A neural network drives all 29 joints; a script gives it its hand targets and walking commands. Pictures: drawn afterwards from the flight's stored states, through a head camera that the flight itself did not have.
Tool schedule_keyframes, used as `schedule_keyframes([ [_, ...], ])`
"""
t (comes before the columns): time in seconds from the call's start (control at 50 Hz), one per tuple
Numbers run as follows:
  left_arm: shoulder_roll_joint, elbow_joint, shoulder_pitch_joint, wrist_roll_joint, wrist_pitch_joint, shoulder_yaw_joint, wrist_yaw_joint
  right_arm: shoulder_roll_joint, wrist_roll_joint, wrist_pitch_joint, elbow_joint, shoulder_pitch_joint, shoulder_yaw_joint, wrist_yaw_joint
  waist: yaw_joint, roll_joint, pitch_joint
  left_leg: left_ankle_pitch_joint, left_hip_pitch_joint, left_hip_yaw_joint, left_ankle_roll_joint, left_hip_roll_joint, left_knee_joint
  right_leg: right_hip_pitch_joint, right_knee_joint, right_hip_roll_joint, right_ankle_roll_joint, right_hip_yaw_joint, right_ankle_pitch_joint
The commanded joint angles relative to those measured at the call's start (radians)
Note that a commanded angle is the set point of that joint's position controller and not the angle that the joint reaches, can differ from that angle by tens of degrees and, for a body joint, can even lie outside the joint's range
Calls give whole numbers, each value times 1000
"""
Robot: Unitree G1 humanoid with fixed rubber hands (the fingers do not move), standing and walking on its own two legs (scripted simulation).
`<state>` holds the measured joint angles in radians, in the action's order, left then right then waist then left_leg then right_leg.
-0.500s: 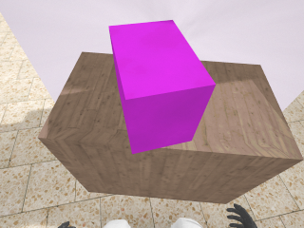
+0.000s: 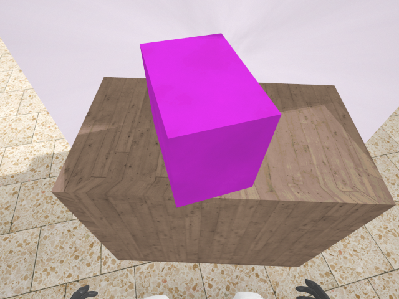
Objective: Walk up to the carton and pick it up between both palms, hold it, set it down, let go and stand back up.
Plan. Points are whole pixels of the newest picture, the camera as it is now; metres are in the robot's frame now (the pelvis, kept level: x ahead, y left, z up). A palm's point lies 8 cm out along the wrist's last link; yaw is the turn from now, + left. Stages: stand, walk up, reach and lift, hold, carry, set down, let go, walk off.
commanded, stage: walk up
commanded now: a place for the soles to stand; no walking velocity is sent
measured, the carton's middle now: (199, 119) +0.48 +0.01 +0.06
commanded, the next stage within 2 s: none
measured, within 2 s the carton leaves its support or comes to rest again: neither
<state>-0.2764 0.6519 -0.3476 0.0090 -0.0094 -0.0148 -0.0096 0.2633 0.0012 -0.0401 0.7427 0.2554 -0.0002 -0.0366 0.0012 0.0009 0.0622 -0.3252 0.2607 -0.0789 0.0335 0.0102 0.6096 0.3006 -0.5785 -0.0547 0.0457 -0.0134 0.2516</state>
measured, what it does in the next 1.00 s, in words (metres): walks ahead: left foot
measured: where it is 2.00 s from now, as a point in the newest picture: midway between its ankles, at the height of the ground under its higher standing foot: outside the picture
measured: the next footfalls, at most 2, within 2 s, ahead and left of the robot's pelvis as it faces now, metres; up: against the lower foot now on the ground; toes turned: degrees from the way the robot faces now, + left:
left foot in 0.78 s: +0.23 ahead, +0.19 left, +0.00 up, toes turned +1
right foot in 1.20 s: +0.12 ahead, -0.08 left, +0.00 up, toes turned +4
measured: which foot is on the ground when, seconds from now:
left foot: down 0.00-0.52, up 0.54-0.76, down 0.78-1.00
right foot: down 0.00-0.80, up 0.82-1.00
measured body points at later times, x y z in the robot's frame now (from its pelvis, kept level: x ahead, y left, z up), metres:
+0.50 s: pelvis +0.04 +0.00 -0.01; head +0.05 -0.01 +0.44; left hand +0.10 +0.27 -0.12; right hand +0.08 -0.27 -0.14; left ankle +0.00 +0.10 -0.73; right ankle +0.04 -0.15 -0.73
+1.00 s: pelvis +0.11 +0.07 -0.02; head +0.14 +0.09 +0.43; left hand +0.23 +0.34 -0.14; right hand +0.22 -0.19 -0.12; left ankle +0.19 +0.19 -0.73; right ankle +0.09 -0.06 -0.69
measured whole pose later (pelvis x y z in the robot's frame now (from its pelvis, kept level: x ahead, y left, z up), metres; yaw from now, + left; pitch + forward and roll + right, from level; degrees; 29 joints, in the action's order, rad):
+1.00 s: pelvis +0.11 +0.07 -0.02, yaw -4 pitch -4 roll +1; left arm -0.32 0.68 -0.27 0.03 -0.07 -0.04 -0.03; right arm 0.21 -0.02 -0.02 0.64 0.23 0.00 0.02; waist 0.00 -0.07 0.13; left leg -0.28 0.38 -0.08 0.00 0.04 0.72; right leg 0.39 -1.04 -0.03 0.04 0.02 0.57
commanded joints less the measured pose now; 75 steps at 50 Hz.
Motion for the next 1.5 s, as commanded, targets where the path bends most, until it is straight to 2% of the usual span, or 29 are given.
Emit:
schedule_keyframes([
  [0.0,-152,-90,-15,1,33,-48,-11,162,-2,27,-101,-27,44,7,2,27,-82,131,4,117,46,113,-155,-51,62,-48,-81,61,-117],
  [0.22,-153,-85,-14,1,31,-47,-10,166,-3,20,-104,-16,43,8,8,-2,-49,124,-9,101,39,110,-149,-14,69,-47,-81,81,-131],
  [0.24,-148,-68,-117,27,33,-74,-9,171,-34,22,-91,61,67,-8,5,11,-109,-305,2,87,59,81,-130,-61,67,-35,-114,96,283],
  [0.28,-167,-76,-93,31,27,-90,-7,166,-38,18,-99,72,77,-15,19,7,30,-515,124,153,70,99,-181,45,78,-55,-129,163,467],
  [0.38,-75,-108,-30,15,58,-70,-6,189,-35,39,-81,102,87,-7,50,74,70,-258,-87,282,162,223,-287,209,-83,55,-66,-59,87],
  [0.42,-69,-103,-79,13,68,-74,-10,189,-37,34,-81,61,78,-4,10,56,19,-166,-7,195,140,201,-207,29,40,54,-78,-52,85],
  [0.44,-84,-94,-124,12,73,-82,-13,169,-33,32,-93,28,70,-7,-23,19,7,-180,114,122,98,149,-129,-105,75,40,-96,7,85],
  [0.46,-139,-83,-182,22,75,-98,-17,135,-37,31,-122,-9,60,-9,-59,-67,24,-142,267,38,40,78,49,-204,134,-68,-155,219,157],
  [0.48,-241,-67,-244,34,69,-123,-21,95,-47,29,-152,-5,51,-12,-83,-224,13,-128,385,-18,-23,-9,294,-276,240,-259,-277,556,172],
  [0.5,-267,-40,-270,42,56,-136,-28,105,-62,18,-156,-12,54,-5,-106,-227,54,-306,465,48,-36,18,414,-300,258,-386,-388,677,-18],
  [0.52,-254,-33,-293,51,51,-129,-36,116,-64,15,-154,-13,54,0,-110,-201,54,-338,516,91,-41,54,471,-339,225,-427,-430,690,-220],
  [0.58,-209,-47,-243,61,52,-101,-54,108,-42,33,-160,-8,62,-5,-85,-76,18,-247,485,108,-54,80,465,-342,160,-328,-344,434,-443],
  [0.64,-215,-56,-73,46,44,-95,-49,60,-22,37,-162,49,60,-18,-25,-184,-21,-133,243,68,-56,68,250,-156,128,-201,-253,204,-375],
  [0.68,-195,-74,24,31,35,-81,-37,50,-15,48,-136,112,61,-11,18,-215,-40,95,5,-4,-49,17,68,-4,20,-93,-183,63,-400],
  [0.72,-152,-78,19,13,26,-56,-24,100,-17,59,-73,242,81,9,65,-94,-120,389,-268,-74,-40,-52,-40,130,-167,-24,-117,6,-239],
  [0.74,-102,-71,-42,5,23,-37,-18,146,-25,61,-65,268,91,23,77,21,-181,416,-373,-14,-24,2,-36,188,-263,14,-83,-22,-94],
  [0.76,-60,-85,-77,-4,19,-21,-16,206,-39,60,-99,253,99,34,78,156,-200,498,-348,228,45,195,-68,236,-345,50,-46,-19,257],
  [0.78,-72,-89,-120,-3,-9,-28,-25,252,-36,52,-145,188,101,47,41,151,-184,386,-162,476,146,389,-179,144,-462,32,-19,60,461],
  [0.8,-113,-84,-94,5,-39,-45,-36,288,-15,39,-168,115,116,57,37,138,-121,196,4,559,238,444,-264,106,-548,9,-16,100,472],
  [0.82,-126,-75,-81,18,-50,-50,-39,283,-7,34,-183,56,112,60,20,150,-65,65,53,589,247,433,-301,129,-556,1,-11,106,433],
  [0.9,-128,-18,-66,14,-41,-54,-27,194,-28,39,-172,7,80,69,-1,167,9,351,80,335,185,314,-211,97,-484,-31,-11,109,313],
  [1.04,-131,-52,71,31,-58,-59,8,212,-43,37,-181,56,98,91,36,127,-82,347,-32,383,219,345,-170,140,-417,-7,-18,54,269],
  [1.1,-107,-57,73,18,-49,-57,23,236,-42,31,-191,3,104,89,11,139,-104,261,15,329,182,310,-137,42,-249,1,-39,33,226],
  [1.16,-138,-44,10,9,-26,-72,35,220,-25,23,-196,-40,87,73,-55,61,-107,114,178,222,77,222,0,-178,72,32,-83,19,-29],
  [1.2,-267,-73,104,2,-16,-98,28,100,11,19,-216,23,55,68,-35,-268,-65,-293,287,25,-49,-25,267,-53,278,-269,-211,482,144],
  [1.22,-282,-71,129,-4,-16,-104,18,131,-4,7,-203,-30,66,83,-65,-247,-15,-350,231,125,-38,7,426,103,326,-332,-301,526,232],
  [1.28,-154,-70,158,21,-3,-54,3,135,9,12,-130,45,75,78,-18,-142,38,-241,290,175,-46,-17,436,-26,212,-178,-208,249,-156],
  [1.42,-146,-55,52,18,-3,-46,-5,80,-17,40,-141,53,60,66,-61,-154,-86,-161,191,95,-83,-18,127,-215,122,-188,-238,204,-281],
  [1.48,-170,-43,71,5,-9,-37,0,78,-24,55,-141,115,69,61,0,-126,-108,79,-63,82,-43,-22,-187,-76,58,-183,-193,175,-265],
])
